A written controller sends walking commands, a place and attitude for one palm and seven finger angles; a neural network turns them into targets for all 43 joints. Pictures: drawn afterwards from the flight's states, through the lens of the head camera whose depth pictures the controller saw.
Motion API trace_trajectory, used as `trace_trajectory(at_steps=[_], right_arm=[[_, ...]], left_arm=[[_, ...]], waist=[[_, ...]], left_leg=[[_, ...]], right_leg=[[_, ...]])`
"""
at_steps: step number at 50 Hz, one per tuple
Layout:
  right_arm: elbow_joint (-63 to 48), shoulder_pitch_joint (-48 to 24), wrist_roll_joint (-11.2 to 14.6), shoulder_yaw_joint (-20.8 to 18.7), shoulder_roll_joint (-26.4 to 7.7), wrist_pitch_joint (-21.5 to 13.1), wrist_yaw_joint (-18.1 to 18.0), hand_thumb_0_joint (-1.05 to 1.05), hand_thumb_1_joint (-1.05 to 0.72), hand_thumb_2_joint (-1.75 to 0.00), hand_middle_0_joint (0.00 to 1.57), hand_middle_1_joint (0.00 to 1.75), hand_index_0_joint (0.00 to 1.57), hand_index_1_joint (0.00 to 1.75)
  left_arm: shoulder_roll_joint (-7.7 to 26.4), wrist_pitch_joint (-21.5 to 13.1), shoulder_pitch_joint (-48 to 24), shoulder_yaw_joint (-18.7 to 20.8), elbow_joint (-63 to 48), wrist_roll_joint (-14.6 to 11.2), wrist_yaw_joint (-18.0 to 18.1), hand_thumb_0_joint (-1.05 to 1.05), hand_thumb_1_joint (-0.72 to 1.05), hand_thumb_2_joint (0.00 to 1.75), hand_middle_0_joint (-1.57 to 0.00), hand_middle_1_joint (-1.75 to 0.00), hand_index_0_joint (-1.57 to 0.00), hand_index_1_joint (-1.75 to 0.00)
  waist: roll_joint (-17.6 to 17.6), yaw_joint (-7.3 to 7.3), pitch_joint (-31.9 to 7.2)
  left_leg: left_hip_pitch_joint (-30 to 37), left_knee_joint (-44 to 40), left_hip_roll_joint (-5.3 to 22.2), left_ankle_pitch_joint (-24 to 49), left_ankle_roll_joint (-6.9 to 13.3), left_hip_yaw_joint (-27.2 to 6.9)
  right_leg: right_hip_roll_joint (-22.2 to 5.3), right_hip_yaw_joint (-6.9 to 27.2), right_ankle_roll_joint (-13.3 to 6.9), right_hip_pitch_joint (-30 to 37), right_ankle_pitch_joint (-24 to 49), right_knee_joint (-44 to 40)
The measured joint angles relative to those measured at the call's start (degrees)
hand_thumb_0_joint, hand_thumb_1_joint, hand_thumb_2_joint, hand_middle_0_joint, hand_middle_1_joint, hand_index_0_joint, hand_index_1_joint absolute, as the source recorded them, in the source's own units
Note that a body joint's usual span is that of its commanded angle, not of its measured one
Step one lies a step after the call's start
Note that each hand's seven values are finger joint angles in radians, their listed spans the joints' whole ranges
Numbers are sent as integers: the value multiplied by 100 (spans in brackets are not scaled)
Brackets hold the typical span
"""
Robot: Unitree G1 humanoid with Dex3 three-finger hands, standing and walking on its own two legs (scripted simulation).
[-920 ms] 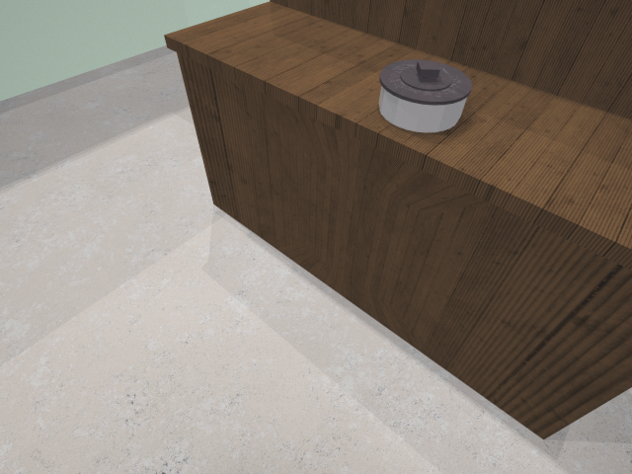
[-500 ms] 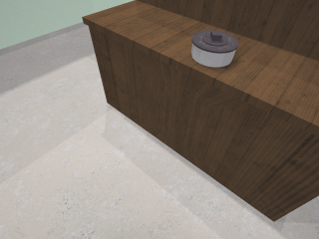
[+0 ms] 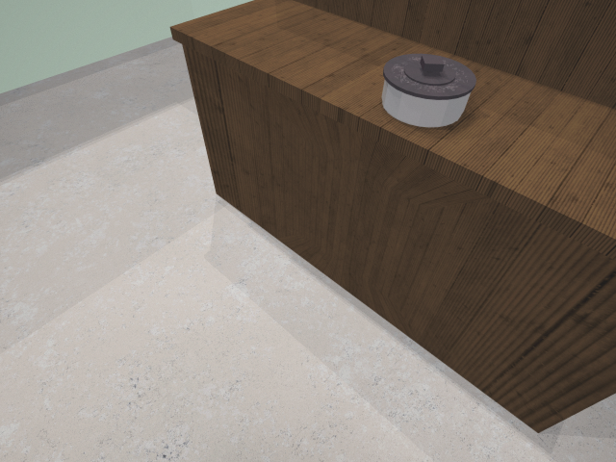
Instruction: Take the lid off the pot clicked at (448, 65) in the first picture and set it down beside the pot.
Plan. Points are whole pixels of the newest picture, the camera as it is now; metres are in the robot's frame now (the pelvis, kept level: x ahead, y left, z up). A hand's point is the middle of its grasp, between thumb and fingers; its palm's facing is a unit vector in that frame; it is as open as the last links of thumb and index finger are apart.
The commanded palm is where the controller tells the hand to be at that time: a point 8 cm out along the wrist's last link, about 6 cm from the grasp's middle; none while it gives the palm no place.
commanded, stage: walk to a spot facing it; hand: left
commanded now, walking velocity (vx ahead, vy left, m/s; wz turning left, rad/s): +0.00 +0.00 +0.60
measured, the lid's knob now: (431, 63) +0.91 -0.24 +0.10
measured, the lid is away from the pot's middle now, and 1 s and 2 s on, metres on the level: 0.00 0.00 0.00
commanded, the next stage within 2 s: turn to face it in 1.24 s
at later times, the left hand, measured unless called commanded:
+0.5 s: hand out of the picture +0.01 +0.26 -0.17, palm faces +0.25 -0.95 -0.20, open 7.4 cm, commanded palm none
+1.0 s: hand out of the picture +0.03 +0.16 -0.15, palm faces +0.61 -0.76 -0.24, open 7.4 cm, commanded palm none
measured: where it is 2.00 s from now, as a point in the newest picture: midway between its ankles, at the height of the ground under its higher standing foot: (276, 450)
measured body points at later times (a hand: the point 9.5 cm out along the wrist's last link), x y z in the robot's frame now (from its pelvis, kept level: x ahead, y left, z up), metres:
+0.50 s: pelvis +0.01 +0.04 +0.00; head +0.02 +0.07 +0.45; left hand +0.00 +0.31 -0.15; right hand +0.07 -0.20 -0.13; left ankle +0.00 +0.12 -0.74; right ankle +0.05 -0.12 -0.68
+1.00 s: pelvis +0.15 +0.02 +0.00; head +0.18 +0.02 +0.45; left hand +0.00 +0.20 -0.14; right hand +0.37 -0.15 -0.14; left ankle +0.12 +0.18 -0.64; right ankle +0.14 -0.08 -0.74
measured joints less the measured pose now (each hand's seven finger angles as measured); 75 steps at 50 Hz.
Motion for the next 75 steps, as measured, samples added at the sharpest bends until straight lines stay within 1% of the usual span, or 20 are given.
trace_trajectory(at_steps=[2, 7, 9, 10, 13, 18, 29, 36, 39, 42, 46, 51, 57, 60, 61, 63, 65, 66, 70, 75], right_arm=[[-97, 59, -3, -33, 46, 70, 18, 0, -90, -90, 20, 30, 20, 30], [-283, 214, 8, -150, 219, 194, 60, 0, -90, -90, 20, 30, 20, 30], [-364, 289, 14, -168, 295, 175, 95, 0, -90, -90, 20, 30, 20, 30], [-409, 325, 6, -174, 335, 146, 109, 0, -90, -90, 20, 30, 20, 30], [-523, 405, -26, -191, 450, 76, 110, 0, -90, -90, 20, 30, 20, 30], [-551, 654, -36, -164, 579, -8, 52, 0, -90, -90, 20, 30, 21, 30], [-521, 1106, -40, -254, 530, -148, 44, 0, -90, -90, 21, 30, 21, 30], [-517, 1245, -65, -333, 344, -67, 51, 0, -90, -90, 21, 30, 21, 30], [-439, 1157, -89, -403, 252, 11, 64, 0, -90, -90, 20, 30, 20, 30], [-470, 976, -143, -460, 158, 40, 155, 1, -90, -90, 20, 30, 20, 30], [-645, 632, -112, -490, 90, 31, 244, 1, -91, -90, 20, 30, 20, 30], [-836, 69, -73, -443, 109, 147, 254, 0, -91, -90, 20, 29, 20, 30], [-1058, -627, -91, -258, 285, 190, 271, 0, -91, -90, 20, 29, 20, 30], [-1214, -772, -98, -168, 364, 63, 240, 0, -91, -90, 20, 29, 20, 30], [-1282, -758, -114, -138, 354, 5, 235, 0, -91, -90, 20, 29, 20, 30], [-1347, -750, -49, -131, 367, -105, 187, 0, -91, -90, 20, 30, 20, 30], [-1324, -684, 17, -103, 381, -112, 149, 0, -91, -90, 20, 30, 20, 30], [-1295, -627, 24, -92, 399, -101, 116, 0, -91, -90, 20, 30, 20, 30], [-1106, -398, 45, -52, 501, -72, 32, 0, -90, -90, 20, 30, 20, 30], [-943, -119, 69, -61, 712, -106, -64, 0, -91, -90, 20, 30, 21, 30]], left_arm=[[-76, 28, 18, 26, -132, 9, 5, 0, 90, 90, -20, -30, -20, -30], [-200, 45, 83, 90, -422, 76, 44, 0, 90, 90, -20, -30, -21, -30], [-194, 65, 134, 112, -497, 66, 39, 0, 90, 90, -20, -30, -21, -30], [-176, 92, 161, 130, -529, 50, 32, 0, 90, 90, -20, -30, -21, -30], [-169, 251, 204, 202, -526, 37, 29, 0, 90, 90, -20, -30, -20, -30], [-164, 215, 327, 276, -469, 101, -115, 0, 91, 90, -20, -30, -20, -30], [-231, 52, 302, 320, -656, 94, -229, 0, 91, 90, -20, -30, -20, -30], [-356, -175, 163, 277, -991, 76, -251, 0, 91, 90, -20, -30, -20, -30], [-439, -341, 246, 235, -1052, 75, -154, 0, 91, 90, -20, -30, -20, -30], [-534, -398, 584, 226, -936, 52, -92, 0, 91, 90, -20, -30, -20, -30], [-643, -475, 1072, 184, -640, 39, -46, 0, 91, 90, -20, -30, -20, -30], [-820, -462, 1522, 97, -358, 54, 38, 0, 91, 90, -20, -30, -20, -30], [-858, -335, 1849, 38, -196, 74, 72, 0, 91, 90, -20, -30, -20, -30], [-785, -253, 1952, 58, -140, 61, 41, 0, 90, 90, -20, -30, -20, -30], [-771, -229, 2007, 69, -138, 31, 20, 0, 90, 90, -20, -30, -20, -30], [-671, -116, 1814, 99, -165, -31, -3, 0, 90, 90, -20, -30, -20, -30], [-577, -24, 1507, 177, -296, -26, 38, 1, 90, 90, -20, -30, -20, -30], [-533, -6, 1343, 219, -373, -10, 49, 1, 90, 90, -20, -30, -20, -30], [-387, 23, 728, 338, -711, 35, 51, 0, 91, 90, -20, -30, -20, -30], [-288, 41, 412, 358, -735, 56, 109, 0, 91, 90, -20, -30, -20, -30]], waist=[[40, -4, 41], [-54, -44, 262], [-175, -64, 315], [-275, -68, 333], [-372, -42, 308], [-314, -61, 73], [-87, -221, -197], [116, -247, -205], [213, -134, -177], [188, -71, -222], [153, -61, -173], [149, 42, 117], [-1, 337, 509], [-68, 372, 599], [-10, 360, 572], [-18, 324, 618], [-59, 386, 674], [-79, 395, 660], [-149, 404, 553], [-254, 298, 271]], left_leg=[[-223, 328, -21, -105, 5, -72], [-702, 1515, 83, -1124, -84, 379], [-590, 1152, 121, -746, -89, 555], [-581, 1035, 51, -312, 45, 619], [-667, 1038, -84, -307, 393, 611], [-480, 298, -167, 27, 458, 396], [-228, -343, -422, 267, 482, -361], [-287, 309, -542, -288, 282, -889], [-993, 2233, -422, -1169, 252, -539], [-1707, 3679, -169, -713, 184, -33], [-2376, 4296, 179, 136, 80, 188], [-2745, 3841, 344, 448, 7, 388], [-2200, 2104, 148, 211, 115, 965], [-1506, 1162, -129, 188, 293, 1205], [-1213, 833, -152, 472, 512, 1200], [-1213, 1048, -273, -10, 917, 1060], [-1038, 1035, -344, -205, 1004, 976], [-924, 917, -365, -176, 888, 921], [-434, 302, -440, 29, 858, 702], [89, -223, -426, 108, 740, 659]], right_leg=[[-22, -109, -4, -100, -89, 170], [-264, -475, 49, -151, -337, 572], [-433, -591, 149, -211, -485, 837], [-560, -607, 189, -305, -596, 1078], [-444, -174, 254, -956, -1436, 2524], [-271, 69, 286, -1649, -698, 3659], [-216, 162, 392, -1628, -545, 2284], [43, 99, 306, -849, -467, 579], [50, -189, -106, -594, -77, 529], [-54, -416, -209, -115, -240, 196], [-116, -721, -211, 525, -201, -416], [-115, -1139, -159, 1013, -392, -689], [-201, -1532, -25, 1272, -846, -526], [-403, -1728, 101, 1101, -1193, 394], [-484, -1731, 149, 835, -1231, 1161], [-517, -1110, 248, -69, -1652, 3245], [-478, -522, 330, -831, -1587, 4545], [-499, -340, 385, -1142, -1408, 4832], [-621, 115, 537, -1945, -609, 4715], [-497, 388, 530, -2209, -65, 4277]])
